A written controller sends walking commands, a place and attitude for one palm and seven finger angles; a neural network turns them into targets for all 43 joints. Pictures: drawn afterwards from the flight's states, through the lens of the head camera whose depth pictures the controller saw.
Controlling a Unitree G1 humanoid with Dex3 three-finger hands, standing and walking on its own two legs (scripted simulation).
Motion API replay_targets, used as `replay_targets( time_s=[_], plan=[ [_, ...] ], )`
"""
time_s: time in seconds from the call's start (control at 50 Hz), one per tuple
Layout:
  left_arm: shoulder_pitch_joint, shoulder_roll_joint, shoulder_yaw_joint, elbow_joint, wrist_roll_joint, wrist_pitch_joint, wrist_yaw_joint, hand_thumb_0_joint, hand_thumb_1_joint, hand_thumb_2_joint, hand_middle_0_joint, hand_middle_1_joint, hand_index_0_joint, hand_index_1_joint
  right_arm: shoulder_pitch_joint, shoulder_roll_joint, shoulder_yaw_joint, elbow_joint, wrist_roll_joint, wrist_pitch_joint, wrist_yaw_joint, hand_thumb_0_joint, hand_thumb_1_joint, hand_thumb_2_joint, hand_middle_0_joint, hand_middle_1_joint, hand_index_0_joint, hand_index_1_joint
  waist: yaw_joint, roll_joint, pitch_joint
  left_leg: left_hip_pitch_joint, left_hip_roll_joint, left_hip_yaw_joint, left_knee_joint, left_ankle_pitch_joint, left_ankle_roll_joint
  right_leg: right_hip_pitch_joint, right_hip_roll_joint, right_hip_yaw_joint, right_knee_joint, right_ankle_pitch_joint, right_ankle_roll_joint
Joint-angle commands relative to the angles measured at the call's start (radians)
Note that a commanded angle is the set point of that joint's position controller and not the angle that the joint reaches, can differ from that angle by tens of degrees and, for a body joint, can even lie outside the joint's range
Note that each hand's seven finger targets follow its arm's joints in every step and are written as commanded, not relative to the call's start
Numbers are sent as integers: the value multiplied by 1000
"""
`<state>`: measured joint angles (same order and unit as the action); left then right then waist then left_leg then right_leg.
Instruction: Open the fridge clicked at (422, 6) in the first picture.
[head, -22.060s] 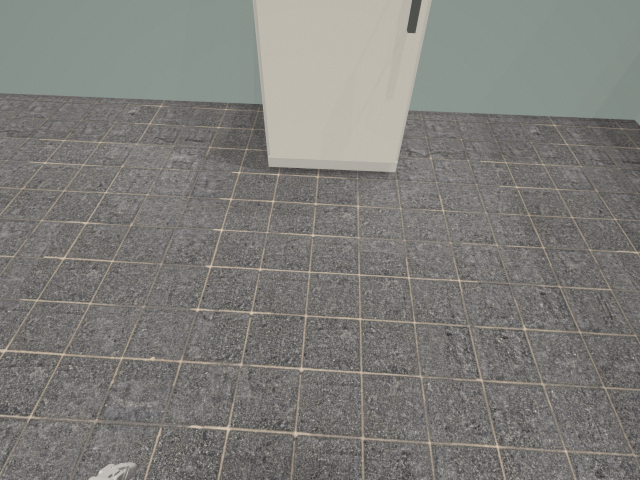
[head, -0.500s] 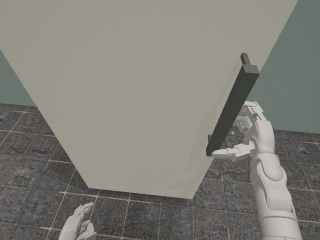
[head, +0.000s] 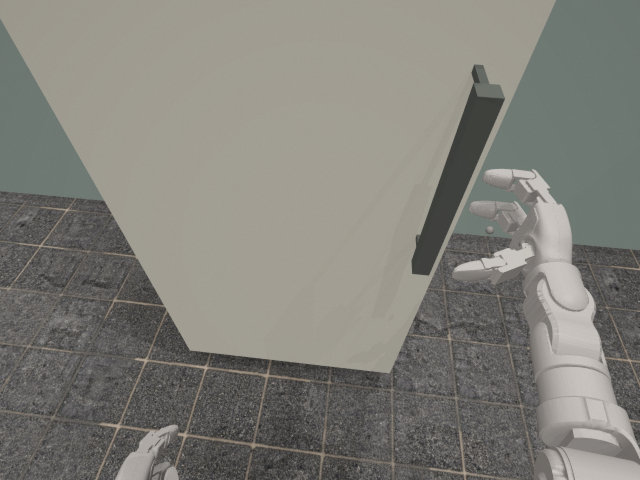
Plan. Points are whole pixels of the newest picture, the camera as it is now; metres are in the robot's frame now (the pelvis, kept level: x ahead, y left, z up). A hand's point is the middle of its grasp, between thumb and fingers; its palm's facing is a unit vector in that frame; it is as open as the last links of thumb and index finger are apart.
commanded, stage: move the hooked fingers beside the handle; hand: right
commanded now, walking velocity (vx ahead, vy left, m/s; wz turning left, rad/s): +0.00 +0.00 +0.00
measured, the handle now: (444, 187) +0.48 -0.13 +0.11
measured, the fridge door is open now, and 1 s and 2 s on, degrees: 0 0 0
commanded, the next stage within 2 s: feel for the door with the fingertips in 1.20 s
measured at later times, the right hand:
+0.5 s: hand (506, 225) +0.41 -0.20 +0.12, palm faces +0.03 +1.00 -0.01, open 14.0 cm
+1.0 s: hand (502, 221) +0.43 -0.20 +0.11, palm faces +0.01 +1.00 +0.00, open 14.0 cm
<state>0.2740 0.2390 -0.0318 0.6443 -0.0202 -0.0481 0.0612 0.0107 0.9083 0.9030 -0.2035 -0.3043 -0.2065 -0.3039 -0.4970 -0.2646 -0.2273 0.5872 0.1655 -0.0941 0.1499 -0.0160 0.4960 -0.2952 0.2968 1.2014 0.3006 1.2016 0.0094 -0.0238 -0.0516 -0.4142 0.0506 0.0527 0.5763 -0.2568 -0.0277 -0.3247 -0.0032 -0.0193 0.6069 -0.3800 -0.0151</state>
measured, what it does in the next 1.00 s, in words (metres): stands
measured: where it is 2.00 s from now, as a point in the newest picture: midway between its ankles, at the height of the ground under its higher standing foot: outside the picture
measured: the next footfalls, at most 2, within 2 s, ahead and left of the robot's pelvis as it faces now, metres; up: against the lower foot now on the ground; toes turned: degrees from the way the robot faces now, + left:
none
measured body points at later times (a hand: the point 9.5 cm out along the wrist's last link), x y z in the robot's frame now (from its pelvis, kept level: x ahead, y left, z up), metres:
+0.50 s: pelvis -0.05 +0.01 -0.01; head +0.01 +0.01 +0.43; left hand -0.02 +0.28 -0.13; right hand +0.41 -0.26 +0.12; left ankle +0.02 +0.14 -0.73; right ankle -0.05 -0.10 -0.73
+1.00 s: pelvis -0.01 +0.00 -0.01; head +0.05 +0.00 +0.44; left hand +0.07 +0.26 -0.12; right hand +0.42 -0.26 +0.11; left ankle +0.02 +0.14 -0.73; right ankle -0.05 -0.10 -0.73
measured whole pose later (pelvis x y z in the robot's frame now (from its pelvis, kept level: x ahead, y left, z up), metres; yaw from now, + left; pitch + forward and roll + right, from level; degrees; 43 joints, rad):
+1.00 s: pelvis -0.01 +0.00 -0.01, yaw +1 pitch +11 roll +1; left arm 0.35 0.27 -0.03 0.61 -0.03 -0.05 0.04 0.01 0.91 0.90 -0.20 -0.30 -0.21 -0.30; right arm -0.64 -0.39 -0.33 0.83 0.19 -0.21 0.28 -0.02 0.50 -0.30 0.30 1.20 0.30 1.20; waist 0.05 -0.02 -0.08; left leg -0.56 0.03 0.05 0.64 -0.26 -0.02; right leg -0.49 -0.02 -0.02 0.71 -0.41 -0.01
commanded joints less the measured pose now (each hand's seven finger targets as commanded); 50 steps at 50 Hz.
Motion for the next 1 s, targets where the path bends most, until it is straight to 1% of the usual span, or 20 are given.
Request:
replay_targets(
  time_s=[0.0,0.02,0.06,0.14,0.16,0.2,0.24,0.3,0.36,0.42,0.46,0.54,0.62,0.64,0.68,0.72,0.76,0.86,0.9,0.98],
  plan=[
    [19,145,47,-93,-1,-54,12,0,900,900,-200,-300,-200,-300,-485,-192,-46,-81,9,-131,22,0,500,-300,300,1200,300,1200,32,5,-272,163,-56,11,3,305,59,7,6,33,-58,386,26],
    [29,155,47,-88,-3,-52,14,0,900,900,-200,-300,-200,-300,-490,-210,-57,-19,9,-136,26,0,500,-300,300,1200,300,1200,39,62,-241,157,-55,13,-7,253,58,-29,5,36,-69,312,17],
    [20,162,39,-94,-7,-56,17,0,900,900,-200,-300,-200,-300,-547,-246,-76,55,9,-143,37,0,500,-300,300,1200,300,1200,38,30,-198,124,-48,2,-14,149,58,-88,12,33,-83,183,11],
    [42,173,39,-100,-6,-66,20,0,900,900,-200,-300,-200,-300,-635,-344,-125,106,-1,-202,54,0,500,-300,300,1200,300,1200,37,8,-252,115,-47,-18,-10,57,58,-122,14,37,-73,97,3],
    [46,172,37,-100,-7,-72,19,0,900,900,-200,-300,-200,-300,-686,-323,-99,107,1,-219,63,0,500,-300,300,1200,300,1200,51,-4,-256,102,-48,-20,-8,45,57,-120,15,38,-71,80,3],
    [64,179,41,-95,-9,-82,20,0,900,900,-200,-300,-200,-300,-705,-348,-114,134,7,-248,77,0,500,-300,300,1200,300,1200,50,-18,-278,94,-52,-25,-1,43,59,-121,12,40,-62,76,4],
    [83,187,45,-85,-9,-85,21,0,900,900,-200,-300,-200,-300,-709,-389,-146,176,14,-266,87,0,500,-300,300,1200,300,1200,56,26,-291,107,-52,-32,-1,31,52,-150,11,40,-55,55,-1],
    [98,201,42,-76,-14,-86,25,0,900,900,-200,-300,-200,-300,-725,-422,-150,262,12,-256,113,0,500,-300,300,1200,300,1200,68,11,-239,67,-49,-40,-7,-28,50,-204,12,37,-53,-7,-4],
    [116,207,44,-80,-12,-87,25,0,900,900,-200,-300,-200,-300,-756,-448,-153,257,11,-264,130,0,500,-300,300,1200,300,1200,75,-15,-284,69,-48,-47,1,-29,48,-209,12,37,-41,-4,-6],
    [138,214,50,-79,-12,-83,25,0,900,900,-200,-300,-200,-300,-750,-486,-180,269,19,-274,143,0,500,-300,300,1200,300,1200,73,5,-314,86,-52,-47,13,-1,48,-219,9,39,-26,27,-7],
    [146,213,50,-75,-13,-82,24,0,900,900,-200,-300,-200,-300,-781,-465,-157,263,22,-274,153,0,500,-300,300,1200,300,1200,87,-23,-320,69,-51,-48,16,20,45,-213,9,36,-18,37,-6],
    [166,212,57,-80,-10,-74,18,0,900,900,-200,-300,-200,-300,-738,-472,-177,248,25,-270,159,0,500,-300,300,1200,300,1200,74,-32,-372,92,-57,-41,35,103,47,-194,9,33,-4,116,-5],
    [174,211,59,-89,-9,-60,15,0,900,900,-200,-300,-200,-300,-712,-469,-182,234,27,-254,158,0,500,-300,300,1200,300,1200,74,-6,-355,95,-60,-35,39,145,46,-199,6,27,2,153,-8],
    [173,212,62,-91,-9,-57,14,0,900,900,-200,-300,-200,-300,-685,-508,-218,228,26,-251,154,0,500,-300,300,1200,300,1200,61,-14,-373,113,-61,-40,42,166,45,-202,6,23,6,167,-7],
    [170,205,62,-102,-8,-53,10,0,900,900,-200,-300,-200,-300,-678,-482,-200,183,25,-249,156,0,500,-300,300,1200,300,1200,60,-48,-392,119,-62,-37,49,210,47,-176,8,20,9,209,-4],
    [170,206,63,-108,-8,-46,10,0,900,900,-200,-300,-200,-300,-661,-504,-215,147,27,-252,155,0,500,-300,300,1200,300,1200,55,-27,-404,141,-65,-32,56,247,50,-167,4,22,11,250,-5],
    [161,194,66,-120,-10,-46,5,0,900,900,-200,-300,-200,-300,-625,-449,-186,89,34,-244,157,0,500,-300,300,1200,300,1200,49,-81,-434,138,-68,-26,60,303,53,-112,3,19,13,321,1],
    [152,191,66,-122,-12,-38,2,0,900,900,-200,-300,-200,-300,-599,-376,-143,67,47,-199,151,0,500,-300,300,1200,300,1200,66,-14,-372,119,-70,-8,50,318,49,-103,-2,26,5,346,2],
    [143,185,66,-126,-10,-37,-1,0,900,900,-200,-300,-200,-300,-583,-352,-127,29,43,-190,143,0,500,-300,300,1200,300,1200,56,-65,-388,115,-69,-7,52,336,53,-66,-2,29,9,393,8],
    [133,174,68,-122,-9,-34,-9,0,900,900,-200,-300,-200,-300,-575,-295,-90,-23,41,-179,116,0,500,-300,300,1200,300,1200,60,-54,-389,103,-71,3,55,368,51,-18,-10,39,18,486,18]
  ],
)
